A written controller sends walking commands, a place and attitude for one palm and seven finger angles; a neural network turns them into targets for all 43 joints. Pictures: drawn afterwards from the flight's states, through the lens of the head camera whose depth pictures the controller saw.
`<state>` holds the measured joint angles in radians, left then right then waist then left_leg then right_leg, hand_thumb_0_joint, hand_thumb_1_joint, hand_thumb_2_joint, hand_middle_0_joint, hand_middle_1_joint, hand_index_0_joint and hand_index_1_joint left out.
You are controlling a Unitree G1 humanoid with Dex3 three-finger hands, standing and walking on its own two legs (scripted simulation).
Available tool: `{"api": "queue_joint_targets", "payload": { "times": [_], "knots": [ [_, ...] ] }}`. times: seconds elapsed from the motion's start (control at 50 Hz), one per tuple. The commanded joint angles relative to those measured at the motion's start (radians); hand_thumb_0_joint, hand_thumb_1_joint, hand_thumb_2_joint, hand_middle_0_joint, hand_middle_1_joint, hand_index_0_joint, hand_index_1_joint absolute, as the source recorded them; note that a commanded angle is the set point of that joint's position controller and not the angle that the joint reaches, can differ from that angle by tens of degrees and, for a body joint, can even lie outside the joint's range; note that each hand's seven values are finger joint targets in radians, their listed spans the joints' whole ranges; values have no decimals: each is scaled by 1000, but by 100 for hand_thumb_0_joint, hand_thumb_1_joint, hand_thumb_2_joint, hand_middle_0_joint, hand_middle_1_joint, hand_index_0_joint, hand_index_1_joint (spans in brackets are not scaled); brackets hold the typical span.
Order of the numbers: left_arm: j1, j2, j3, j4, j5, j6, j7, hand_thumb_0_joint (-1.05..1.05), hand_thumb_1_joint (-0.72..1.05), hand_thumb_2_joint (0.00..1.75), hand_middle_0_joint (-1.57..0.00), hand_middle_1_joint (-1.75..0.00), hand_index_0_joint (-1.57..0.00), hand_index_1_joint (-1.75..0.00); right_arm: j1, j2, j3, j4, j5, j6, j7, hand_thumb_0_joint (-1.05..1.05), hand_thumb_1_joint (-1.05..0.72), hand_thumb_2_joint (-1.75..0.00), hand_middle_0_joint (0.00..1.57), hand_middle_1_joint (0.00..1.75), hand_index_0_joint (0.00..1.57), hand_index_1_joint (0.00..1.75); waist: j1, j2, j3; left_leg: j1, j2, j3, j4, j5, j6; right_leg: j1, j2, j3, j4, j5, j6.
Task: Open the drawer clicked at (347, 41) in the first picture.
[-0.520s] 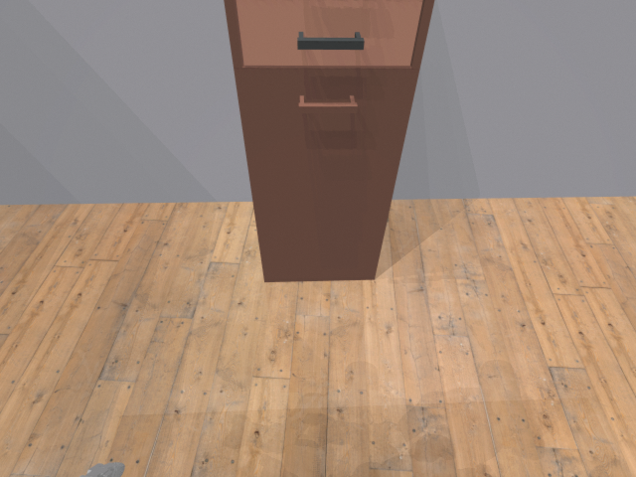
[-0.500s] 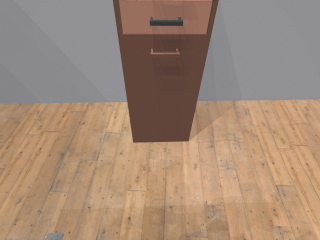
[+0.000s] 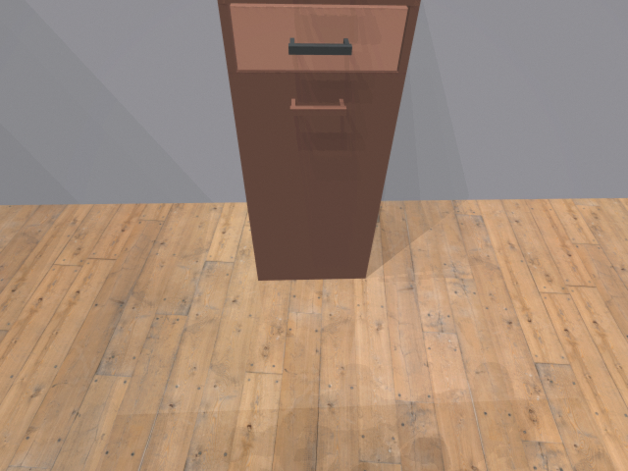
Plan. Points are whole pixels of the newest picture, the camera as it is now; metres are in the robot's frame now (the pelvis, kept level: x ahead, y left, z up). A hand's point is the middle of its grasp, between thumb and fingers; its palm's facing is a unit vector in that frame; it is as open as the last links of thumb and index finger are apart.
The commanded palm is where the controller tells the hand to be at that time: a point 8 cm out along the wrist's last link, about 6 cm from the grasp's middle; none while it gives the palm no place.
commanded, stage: stand and wait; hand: left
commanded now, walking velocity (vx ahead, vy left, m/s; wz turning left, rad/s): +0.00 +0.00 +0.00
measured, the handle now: (319, 45) +0.94 +0.05 +0.15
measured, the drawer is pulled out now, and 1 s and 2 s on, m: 0.00 0.00 0.00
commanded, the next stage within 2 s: look at it before walking up in 0.36 s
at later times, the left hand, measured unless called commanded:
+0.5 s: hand out of the picture +0.07 +0.24 -0.15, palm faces -0.04 -0.94 -0.33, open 7.4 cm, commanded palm none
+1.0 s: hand out of the picture +0.08 +0.24 -0.15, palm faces -0.04 -0.94 -0.34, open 7.4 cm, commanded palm none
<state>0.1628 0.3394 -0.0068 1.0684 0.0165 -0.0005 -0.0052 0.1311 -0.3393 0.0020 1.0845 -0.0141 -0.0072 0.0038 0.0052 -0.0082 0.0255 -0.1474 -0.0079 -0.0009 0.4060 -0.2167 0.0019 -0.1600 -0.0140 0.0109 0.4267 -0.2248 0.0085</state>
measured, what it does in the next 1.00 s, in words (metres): stands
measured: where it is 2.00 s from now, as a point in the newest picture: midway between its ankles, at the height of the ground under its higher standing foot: outside the picture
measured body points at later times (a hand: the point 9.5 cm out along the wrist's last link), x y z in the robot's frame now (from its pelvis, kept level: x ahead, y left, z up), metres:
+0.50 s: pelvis -0.01 -0.01 +0.00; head -0.01 -0.01 +0.45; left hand +0.07 +0.29 -0.13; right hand +0.06 -0.30 -0.13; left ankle +0.00 +0.12 -0.74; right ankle +0.01 -0.12 -0.74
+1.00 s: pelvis +0.00 +0.00 +0.00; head +0.01 -0.01 +0.45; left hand +0.08 +0.29 -0.13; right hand +0.09 -0.30 -0.13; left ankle +0.00 +0.12 -0.74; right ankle +0.01 -0.12 -0.74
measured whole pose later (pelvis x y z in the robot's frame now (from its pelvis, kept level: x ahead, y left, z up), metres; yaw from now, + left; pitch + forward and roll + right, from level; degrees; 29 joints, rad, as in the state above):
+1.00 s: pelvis +0.00 +0.00 +0.00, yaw +0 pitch -2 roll +0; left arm 0.14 0.35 -0.01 1.09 0.02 -0.01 -0.01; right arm 0.11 -0.34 0.01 1.11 -0.01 -0.01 0.01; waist 0.00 -0.01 0.03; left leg -0.13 0.00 0.00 0.36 -0.20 -0.01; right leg -0.15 0.00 0.01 0.38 -0.20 0.00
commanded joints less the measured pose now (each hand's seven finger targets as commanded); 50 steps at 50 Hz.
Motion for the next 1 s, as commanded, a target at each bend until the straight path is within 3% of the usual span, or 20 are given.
{"api": "queue_joint_targets", "payload": {
  "times": [0.0, 0.34, 0.98],
  "knots": [
    [-61, 204, 43, -63, -5, -26, 16, 0, 90, 90, -20, -30, -20, -30, -63, -197, -42, -61, 4, -28, -16, 0, -90, -90, 20, 30, 20, 30, -5, 13, -41, -18, 112, -101, -86, 69, 32, -3, -101, 101, -93, 64, -41],
    [-60, 208, 42, -49, -5, -27, 16, 0, 90, 90, -20, -30, -20, -30, -38, -201, -38, -31, 4, -27, -13, 0, -90, -90, 20, 30, 20, 30, -6, 3, -32, -24, 113, -106, -98, 37, 26, -25, -101, 121, -120, 1, -43],
    [-66, 210, 42, -44, -4, -31, 16, 0, 90, 90, -20, -30, -20, -30, -66, -207, -37, -36, 8, -30, -17, 0, -90, -90, 20, 30, 20, 30, -5, 10, -73, 37, 128, -96, -98, 176, 25, 29, -103, 97, -100, 187, -38]
  ]
}}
